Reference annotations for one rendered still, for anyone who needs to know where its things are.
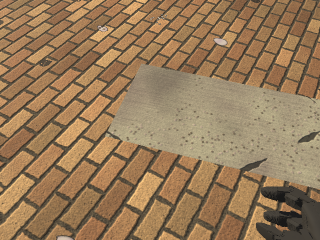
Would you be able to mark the right robot hand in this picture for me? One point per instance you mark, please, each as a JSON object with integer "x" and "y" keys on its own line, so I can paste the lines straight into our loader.
{"x": 301, "y": 227}

